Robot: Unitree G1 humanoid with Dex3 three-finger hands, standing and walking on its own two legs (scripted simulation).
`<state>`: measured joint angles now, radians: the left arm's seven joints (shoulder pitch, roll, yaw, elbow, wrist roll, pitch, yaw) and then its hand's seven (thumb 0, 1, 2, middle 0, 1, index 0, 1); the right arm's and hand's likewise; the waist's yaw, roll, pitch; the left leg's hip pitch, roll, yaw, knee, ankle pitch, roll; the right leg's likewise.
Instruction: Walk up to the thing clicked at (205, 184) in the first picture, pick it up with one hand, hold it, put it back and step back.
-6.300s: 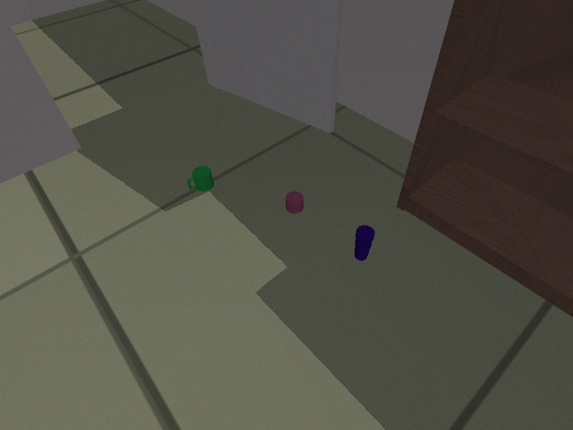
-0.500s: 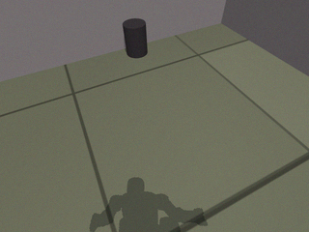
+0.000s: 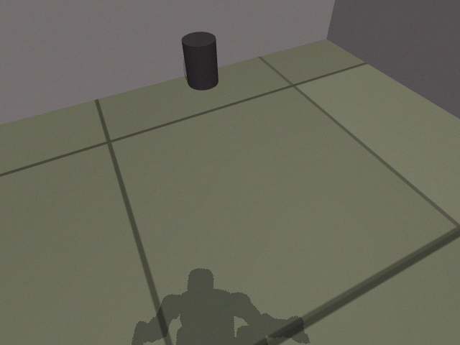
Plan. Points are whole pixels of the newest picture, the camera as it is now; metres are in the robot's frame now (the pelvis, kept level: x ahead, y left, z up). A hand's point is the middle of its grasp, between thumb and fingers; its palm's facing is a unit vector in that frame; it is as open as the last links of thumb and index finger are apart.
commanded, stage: stand
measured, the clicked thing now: out of the picture +0.17 -1.37 -0.74
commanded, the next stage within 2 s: walk up in 0.60 s
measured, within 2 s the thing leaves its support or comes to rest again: neither
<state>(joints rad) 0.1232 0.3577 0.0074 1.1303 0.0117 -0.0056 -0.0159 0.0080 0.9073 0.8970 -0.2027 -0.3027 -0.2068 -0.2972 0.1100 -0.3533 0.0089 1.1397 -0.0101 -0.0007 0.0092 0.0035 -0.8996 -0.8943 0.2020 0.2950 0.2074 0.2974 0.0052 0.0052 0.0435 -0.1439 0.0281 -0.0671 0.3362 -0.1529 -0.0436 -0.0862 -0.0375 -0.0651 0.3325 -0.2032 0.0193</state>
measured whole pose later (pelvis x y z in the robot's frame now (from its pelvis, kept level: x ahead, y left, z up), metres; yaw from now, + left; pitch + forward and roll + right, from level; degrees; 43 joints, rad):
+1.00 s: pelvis +0.10 +0.05 -0.02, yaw +1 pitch -3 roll +1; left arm 0.30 0.45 0.08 1.02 0.02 0.01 -0.05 0.01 0.91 0.90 -0.20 -0.30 -0.20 -0.30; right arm 0.25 -0.39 -0.09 0.97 -0.04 -0.06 0.05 0.00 -0.90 -0.89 0.20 0.29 0.21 0.30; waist -0.01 -0.07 0.07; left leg -0.24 0.01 0.06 0.55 -0.27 0.01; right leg -0.34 0.00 0.07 1.04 -0.44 -0.05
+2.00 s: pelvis +0.52 +0.04 -0.01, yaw -34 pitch -1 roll +0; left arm 0.28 0.48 0.06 0.79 0.00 -0.01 -0.03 0.01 0.91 0.90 -0.20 -0.30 -0.20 -0.30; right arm 0.25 -0.41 -0.08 0.74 -0.02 0.01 0.06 0.01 -0.90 -0.89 0.20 0.30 0.21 0.30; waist -0.05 0.00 0.13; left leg -0.13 0.02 0.16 0.45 -0.29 0.03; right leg -0.52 -0.04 -0.03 0.89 -0.26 0.01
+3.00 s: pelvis +0.56 +0.11 -0.02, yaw -89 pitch -2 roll +0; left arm 0.32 0.38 0.05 0.72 0.03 0.05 -0.09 0.01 0.90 0.90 -0.21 -0.30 -0.21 -0.30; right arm 0.30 -0.49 -0.08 0.83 0.02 0.00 0.00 0.01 -0.90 -0.89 0.20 0.29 0.20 0.30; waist 0.01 0.06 0.05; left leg -0.46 0.11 0.08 1.02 -0.48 -0.01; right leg -0.29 0.03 0.09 0.67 -0.36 -0.02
